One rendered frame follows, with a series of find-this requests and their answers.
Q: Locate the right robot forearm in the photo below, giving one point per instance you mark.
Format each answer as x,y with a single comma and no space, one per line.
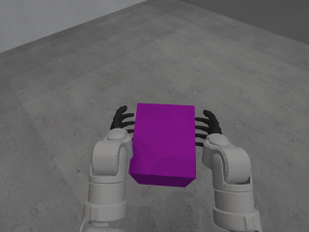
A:
234,208

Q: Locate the robot left hand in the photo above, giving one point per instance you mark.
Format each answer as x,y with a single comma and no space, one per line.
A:
119,117

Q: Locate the left robot forearm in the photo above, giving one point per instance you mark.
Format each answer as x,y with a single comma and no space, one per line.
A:
107,188

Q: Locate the carton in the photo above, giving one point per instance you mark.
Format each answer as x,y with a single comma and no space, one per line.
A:
164,145

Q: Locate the robot right hand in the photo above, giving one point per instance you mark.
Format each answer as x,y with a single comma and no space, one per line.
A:
213,126

